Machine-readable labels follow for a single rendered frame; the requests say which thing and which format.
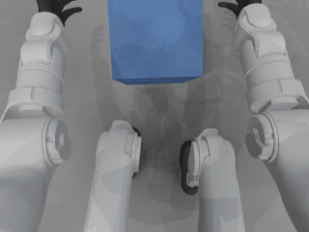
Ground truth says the right robot upper arm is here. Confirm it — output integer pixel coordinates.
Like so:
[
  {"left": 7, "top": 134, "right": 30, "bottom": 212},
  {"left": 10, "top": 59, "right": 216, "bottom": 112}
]
[{"left": 245, "top": 108, "right": 309, "bottom": 232}]

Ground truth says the left robot upper arm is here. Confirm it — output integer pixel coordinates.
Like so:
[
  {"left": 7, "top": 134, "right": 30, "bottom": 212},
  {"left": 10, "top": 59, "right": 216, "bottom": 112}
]
[{"left": 0, "top": 116, "right": 72, "bottom": 232}]

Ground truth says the robot left forearm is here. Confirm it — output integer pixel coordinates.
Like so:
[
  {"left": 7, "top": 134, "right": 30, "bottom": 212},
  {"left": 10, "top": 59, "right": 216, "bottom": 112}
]
[{"left": 0, "top": 12, "right": 70, "bottom": 124}]

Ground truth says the robot right forearm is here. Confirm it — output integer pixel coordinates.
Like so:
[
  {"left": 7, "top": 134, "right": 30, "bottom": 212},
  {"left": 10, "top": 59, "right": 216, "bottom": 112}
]
[{"left": 232, "top": 3, "right": 309, "bottom": 113}]

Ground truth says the right robot foot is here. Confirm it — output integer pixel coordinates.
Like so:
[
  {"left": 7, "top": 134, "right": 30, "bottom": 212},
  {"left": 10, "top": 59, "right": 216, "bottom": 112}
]
[{"left": 180, "top": 140, "right": 198, "bottom": 195}]

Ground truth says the right robot hand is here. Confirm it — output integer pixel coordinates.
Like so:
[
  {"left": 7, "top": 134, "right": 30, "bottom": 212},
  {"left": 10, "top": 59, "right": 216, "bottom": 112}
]
[{"left": 218, "top": 0, "right": 262, "bottom": 19}]

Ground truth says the carton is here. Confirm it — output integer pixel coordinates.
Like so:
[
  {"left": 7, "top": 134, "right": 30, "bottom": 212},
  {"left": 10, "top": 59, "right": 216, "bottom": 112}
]
[{"left": 107, "top": 0, "right": 203, "bottom": 85}]

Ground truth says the left robot thigh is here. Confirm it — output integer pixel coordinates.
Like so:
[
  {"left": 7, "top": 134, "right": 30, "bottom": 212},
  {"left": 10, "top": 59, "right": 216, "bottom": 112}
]
[{"left": 83, "top": 128, "right": 142, "bottom": 232}]

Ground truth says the left robot hand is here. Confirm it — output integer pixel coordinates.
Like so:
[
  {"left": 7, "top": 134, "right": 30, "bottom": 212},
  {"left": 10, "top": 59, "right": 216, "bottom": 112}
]
[{"left": 36, "top": 0, "right": 82, "bottom": 27}]

